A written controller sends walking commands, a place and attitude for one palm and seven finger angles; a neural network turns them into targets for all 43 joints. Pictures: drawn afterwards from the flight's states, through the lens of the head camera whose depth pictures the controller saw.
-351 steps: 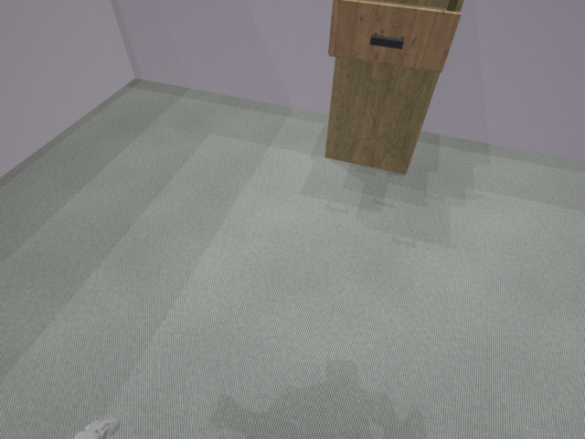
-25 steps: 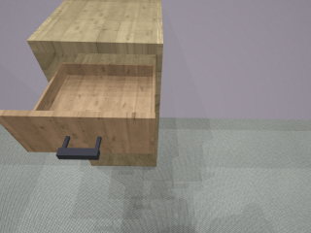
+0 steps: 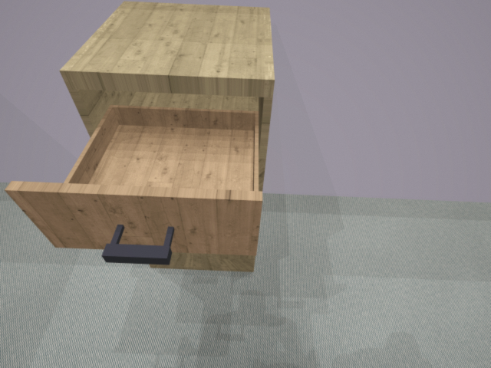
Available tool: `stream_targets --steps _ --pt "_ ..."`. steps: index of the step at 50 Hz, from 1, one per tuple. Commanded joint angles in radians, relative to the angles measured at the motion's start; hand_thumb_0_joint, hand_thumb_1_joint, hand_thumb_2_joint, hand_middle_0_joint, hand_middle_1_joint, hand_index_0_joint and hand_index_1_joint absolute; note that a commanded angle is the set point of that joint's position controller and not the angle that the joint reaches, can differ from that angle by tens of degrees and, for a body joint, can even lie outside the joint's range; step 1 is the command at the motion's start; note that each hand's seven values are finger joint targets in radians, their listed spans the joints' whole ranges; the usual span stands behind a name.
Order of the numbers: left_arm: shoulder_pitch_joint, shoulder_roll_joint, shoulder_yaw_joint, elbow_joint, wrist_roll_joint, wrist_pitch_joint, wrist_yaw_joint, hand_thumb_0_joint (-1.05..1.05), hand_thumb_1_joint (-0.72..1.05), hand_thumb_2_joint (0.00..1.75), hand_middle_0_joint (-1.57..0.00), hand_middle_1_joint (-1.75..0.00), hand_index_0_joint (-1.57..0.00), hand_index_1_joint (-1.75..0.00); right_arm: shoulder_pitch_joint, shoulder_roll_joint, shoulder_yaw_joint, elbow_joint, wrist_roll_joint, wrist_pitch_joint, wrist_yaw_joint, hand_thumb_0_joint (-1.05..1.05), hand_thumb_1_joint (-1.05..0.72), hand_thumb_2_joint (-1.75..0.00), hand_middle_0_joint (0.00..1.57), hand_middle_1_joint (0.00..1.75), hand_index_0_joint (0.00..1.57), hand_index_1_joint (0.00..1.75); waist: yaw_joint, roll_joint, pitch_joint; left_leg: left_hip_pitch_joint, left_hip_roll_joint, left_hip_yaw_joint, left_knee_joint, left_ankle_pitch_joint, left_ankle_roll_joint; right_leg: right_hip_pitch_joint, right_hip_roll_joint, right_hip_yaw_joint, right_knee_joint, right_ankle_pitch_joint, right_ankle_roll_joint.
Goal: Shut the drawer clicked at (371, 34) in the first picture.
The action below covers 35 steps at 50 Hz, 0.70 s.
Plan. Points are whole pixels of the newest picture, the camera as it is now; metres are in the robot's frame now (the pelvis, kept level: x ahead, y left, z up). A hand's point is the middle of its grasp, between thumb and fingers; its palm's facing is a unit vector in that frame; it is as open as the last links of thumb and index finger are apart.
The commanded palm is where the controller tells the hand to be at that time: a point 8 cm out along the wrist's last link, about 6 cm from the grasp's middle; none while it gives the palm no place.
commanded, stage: raise the hand and make a fist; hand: left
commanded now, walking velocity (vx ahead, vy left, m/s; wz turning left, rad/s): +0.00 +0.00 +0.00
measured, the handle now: (141, 242) +0.30 +0.21 +0.02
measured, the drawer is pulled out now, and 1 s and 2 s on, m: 0.29 0.29 0.29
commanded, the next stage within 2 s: bring the fist close to the handle in 1.82 s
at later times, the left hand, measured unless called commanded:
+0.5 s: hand out of the picture +0.12 +0.16 +0.01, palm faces +0.10 -0.99 -0.07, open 5.2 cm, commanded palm +0.09 +0.21 +0.00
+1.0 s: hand (130, 354) +0.13 +0.16 +0.05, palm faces +0.04 -1.00 -0.06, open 3.2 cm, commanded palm +0.08 +0.21 +0.07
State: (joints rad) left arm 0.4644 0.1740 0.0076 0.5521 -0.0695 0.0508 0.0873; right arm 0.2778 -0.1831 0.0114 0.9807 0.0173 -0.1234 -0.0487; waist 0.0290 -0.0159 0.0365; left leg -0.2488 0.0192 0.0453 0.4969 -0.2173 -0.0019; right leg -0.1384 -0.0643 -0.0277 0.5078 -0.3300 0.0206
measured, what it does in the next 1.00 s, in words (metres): stands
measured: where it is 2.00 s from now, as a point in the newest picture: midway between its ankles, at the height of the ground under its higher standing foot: outside the picture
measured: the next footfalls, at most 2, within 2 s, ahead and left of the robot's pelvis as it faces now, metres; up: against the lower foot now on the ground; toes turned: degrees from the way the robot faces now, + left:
none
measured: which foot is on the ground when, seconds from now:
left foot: down 0.00-1.00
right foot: down 0.00-1.00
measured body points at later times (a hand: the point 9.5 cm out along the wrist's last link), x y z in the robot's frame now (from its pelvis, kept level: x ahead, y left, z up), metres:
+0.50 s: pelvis -0.05 -0.03 -0.08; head -0.02 -0.04 +0.37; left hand +0.11 +0.21 +0.01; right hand +0.19 -0.24 -0.13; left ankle +0.03 +0.12 -0.74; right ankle -0.04 -0.14 -0.74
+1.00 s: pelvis -0.02 -0.02 -0.05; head -0.01 -0.02 +0.40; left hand +0.12 +0.22 +0.05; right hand +0.18 -0.26 -0.10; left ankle +0.03 +0.12 -0.74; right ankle -0.04 -0.14 -0.74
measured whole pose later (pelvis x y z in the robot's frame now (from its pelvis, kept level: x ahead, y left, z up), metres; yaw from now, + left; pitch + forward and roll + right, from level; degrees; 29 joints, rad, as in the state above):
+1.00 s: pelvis -0.02 -0.02 -0.05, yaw +1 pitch +5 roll -1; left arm 0.68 0.22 0.14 -0.30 -0.29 -0.31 -0.26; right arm 0.23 -0.24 -0.03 0.58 0.06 -0.30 -0.08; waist 0.03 0.04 -0.11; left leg -0.63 0.05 -0.02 0.91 -0.37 -0.03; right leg -0.49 -0.04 -0.06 0.90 -0.50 0.01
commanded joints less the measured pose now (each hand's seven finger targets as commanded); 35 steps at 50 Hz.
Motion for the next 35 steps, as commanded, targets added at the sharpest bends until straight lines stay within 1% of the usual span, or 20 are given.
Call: stream_targets --steps 1,2,3,4,5,7,8,9,11,12,14,15,17,20,23,25,27,29,30,35 --pt "-0.102 -0.095 -0.114 -0.754 -0.080 -0.121 0.045 0.00 0.90 0.90 -0.30 -0.41 -0.30 -0.41 -0.072 -0.155 -0.042 -0.277 0.038 -0.195 -0.016 0.00 -0.90 -0.90 0.20 0.30 0.20 0.30 -0.067 0.098 -0.110 0.087 0.028 -0.075 -0.061 0.124 0.010 -0.187 0.048 -0.100 0.024 0.105 -0.031" --pt "-0.085 -0.040 -0.065 -0.740 -0.062 -0.170 0.035 0.00 0.90 0.90 -0.32 -0.43 -0.32 -0.43 -0.096 -0.168 -0.060 -0.298 0.023 -0.209 -0.022 0.00 -0.90 -0.90 0.20 0.30 0.20 0.30 -0.087 0.028 -0.083 0.034 0.012 -0.071 -0.021 0.048 0.016 -0.234 0.053 -0.099 0.002 0.082 -0.028" --pt "-0.011 -0.041 -0.048 -0.682 -0.051 -0.222 0.021 0.00 0.90 0.90 -0.34 -0.45 -0.34 -0.45 -0.103 -0.165 -0.066 -0.321 0.006 -0.217 -0.021 0.00 -0.90 -0.90 0.20 0.30 0.20 0.30 -0.078 -0.063 -0.032 -0.045 -0.003 -0.072 0.014 0.011 0.017 -0.287 0.063 -0.106 0.009 0.047 -0.024" --pt "0.174 -0.061 -0.017 -0.566 -0.052 -0.257 -0.007 0.00 0.90 0.90 -0.36 -0.47 -0.36 -0.47 -0.121 -0.162 -0.078 -0.349 0.004 -0.212 -0.007 0.00 -0.90 -0.90 0.20 0.30 0.20 0.30 -0.031 -0.112 -0.022 -0.101 -0.005 -0.068 0.038 0.009 0.011 -0.298 0.072 -0.119 0.032 0.026 -0.028" --pt "0.216 -0.096 -0.033 -0.506 -0.057 -0.316 -0.051 0.00 0.90 0.90 -0.38 -0.50 -0.38 -0.50 -0.133 -0.158 -0.079 -0.372 -0.003 -0.201 0.008 0.00 -0.90 -0.90 0.20 0.30 0.20 0.30 -0.028 -0.223 -0.005 -0.171 0.000 -0.063 0.083 0.007 -0.002 -0.360 0.084 -0.134 0.083 0.011 -0.025" --pt "0.340 -0.103 -0.001 -0.466 -0.100 -0.453 -0.177 0.00 0.90 0.90 -0.42 -0.54 -0.42 -0.54 -0.180 -0.156 -0.096 -0.420 -0.009 -0.179 0.038 0.00 -0.90 -0.90 0.20 0.30 0.20 0.30 0.020 -0.274 -0.027 -0.288 -0.002 -0.042 0.165 -0.024 -0.018 -0.433 0.087 -0.130 0.182 -0.007 -0.028" --pt "0.359 -0.060 0.043 -0.469 -0.115 -0.517 -0.231 0.00 0.90 0.90 -0.44 -0.56 -0.44 -0.56 -0.197 -0.160 -0.106 -0.445 -0.009 -0.173 0.049 0.00 -0.90 -0.90 0.20 0.30 0.20 0.30 0.033 -0.259 -0.061 -0.326 -0.005 -0.028 0.207 -0.029 -0.021 -0.445 0.082 -0.114 0.220 0.009 -0.032" --pt "0.370 -0.022 0.085 -0.488 -0.114 -0.570 -0.260 0.00 0.90 0.90 -0.46 -0.58 -0.46 -0.58 -0.194 -0.155 -0.108 -0.469 -0.007 -0.171 0.062 0.00 -0.90 -0.90 0.20 0.30 0.20 0.30 0.056 -0.146 -0.097 -0.345 -0.014 -0.017 0.238 -0.024 -0.021 -0.438 0.074 -0.094 0.256 0.025 -0.044" --pt "0.197 0.109 0.165 -0.787 -0.113 -0.703 -0.285 0.00 0.90 0.90 -0.50 -0.62 -0.50 -0.62 -0.201 -0.146 -0.113 -0.534 -0.019 -0.179 0.067 0.00 -0.90 -0.90 0.20 0.30 0.20 0.30 0.054 0.097 -0.291 -0.310 -0.012 0.001 0.316 -0.014 -0.011 -0.466 0.068 -0.059 0.343 -0.005 -0.053" --pt "0.146 0.133 0.177 -0.890 -0.111 -0.758 -0.279 0.00 0.90 0.90 -0.52 -0.65 -0.52 -0.65 -0.193 -0.133 -0.111 -0.545 -0.025 -0.184 0.064 0.00 -0.90 -0.90 0.20 0.30 0.20 0.30 0.052 0.190 -0.366 -0.282 -0.008 0.000 0.352 0.008 -0.002 -0.491 0.070 -0.048 0.378 -0.006 -0.058" --pt "0.082 0.181 0.221 -1.000 -0.112 -0.808 -0.223 0.00 0.90 0.90 -0.56 -0.69 -0.56 -0.69 -0.171 -0.130 -0.104 -0.538 -0.027 -0.179 0.053 0.00 -0.90 -0.90 0.20 0.30 0.20 0.30 0.029 0.257 -0.361 -0.307 0.008 -0.024 0.397 -0.042 0.002 -0.575 0.079 -0.044 0.413 -0.065 -0.058" --pt "0.081 0.108 0.162 -1.014 -0.127 -0.808 -0.211 0.00 0.90 0.90 -0.58 -0.71 -0.58 -0.71 -0.184 -0.120 -0.096 -0.552 -0.022 -0.174 0.045 0.00 -0.90 -0.90 0.20 0.30 0.20 0.30 -0.001 0.238 -0.326 -0.321 0.006 -0.036 0.404 -0.105 0.010 -0.610 0.079 -0.044 0.407 -0.115 -0.056" --pt "0.011 0.080 0.142 -0.997 -0.145 -0.788 -0.208 0.00 0.90 0.90 -0.62 -0.75 -0.62 -0.75 -0.181 -0.127 -0.089 -0.561 -0.007 -0.174 0.029 0.00 -0.90 -0.90 0.20 0.30 0.20 0.30 -0.052 0.179 -0.236 -0.387 0.003 -0.058 0.436 -0.221 0.018 -0.671 0.075 -0.024 0.378 -0.199 -0.050" --pt "-0.017 0.069 0.081 -0.932 -0.166 -0.683 -0.285 0.00 0.90 0.90 -0.68 -0.82 -0.68 -0.82 -0.165 -0.152 -0.076 -0.575 0.013 -0.171 0.002 0.00 -0.90 -0.90 0.20 0.30 0.20 0.30 -0.096 0.076 -0.175 -0.449 -0.001 -0.066 0.457 -0.324 0.026 -0.691 0.066 0.034 0.295 -0.338 -0.035" --pt "-0.012 0.114 0.063 -0.919 -0.186 -0.524 -0.386 0.00 0.90 0.90 -0.74 -0.88 -0.74 -0.88 -0.150 -0.167 -0.068 -0.608 0.031 -0.171 -0.031 0.00 -0.90 -0.90 0.20 0.30 0.20 0.30 -0.081 0.021 -0.224 -0.436 -0.010 -0.058 0.449 -0.290 0.035 -0.606 0.051 0.091 0.212 -0.387 -0.023" --pt "0.044 0.142 0.106 -0.904 -0.194 -0.419 -0.406 0.00 0.90 0.90 -0.78 -0.93 -0.78 -0.93 -0.151 -0.160 -0.066 -0.622 0.040 -0.165 -0.041 0.00 -0.90 -0.90 0.20 0.30 0.20 0.30 -0.055 -0.011 -0.264 -0.408 -0.013 -0.060 0.431 -0.240 0.041 -0.547 0.045 0.095 0.194 -0.343 -0.017" --pt "0.084 0.200 0.215 -0.922 -0.213 -0.347 -0.382 0.00 0.90 0.90 -0.82 -0.97 -0.82 -0.97 -0.167 -0.143 -0.068 -0.628 0.038 -0.151 -0.053 0.00 -0.90 -0.90 0.20 0.30 0.20 0.30 -0.010 -0.039 -0.282 -0.393 -0.013 -0.057 0.409 -0.196 0.037 -0.488 0.039 0.092 0.186 -0.307 -0.015" --pt "0.128 0.225 0.317 -0.899 -0.233 -0.316 -0.324 0.00 0.90 0.90 -0.86 -1.01 -0.86 -1.01 -0.195 -0.123 -0.067 -0.612 0.036 -0.132 -0.061 0.00 -0.90 -0.90 0.20 0.30 0.20 0.30 0.030 -0.057 -0.247 -0.382 -0.009 -0.061 0.384 -0.151 0.029 -0.443 0.049 0.065 0.198 -0.237 -0.018" --pt "0.135 0.159 0.276 -0.936 -0.246 -0.320 -0.301 0.00 0.90 0.90 -0.88 -1.04 -0.88 -1.04 -0.187 -0.110 -0.058 -0.618 0.037 -0.127 -0.059 0.00 -0.90 -0.90 0.20 0.30 0.20 0.30 0.025 -0.048 -0.220 -0.365 -0.008 -0.059 0.365 -0.125 0.028 -0.444 0.052 0.040 0.209 -0.183 -0.018" --pt "0.218 0.163 0.303 -0.975 -0.222 -0.397 -0.242 0.00 0.90 0.90 -0.98 -1.14 -0.98 -1.14 -0.165 -0.101 -0.073 -0.592 0.031 -0.131 -0.041 0.00 -0.90 -0.90 0.20 0.30 0.20 0.30 0.029 -0.007 -0.209 -0.321 -0.007 -0.045 0.341 -0.022 0.022 -0.407 0.055 0.008 0.242 0.038 -0.011"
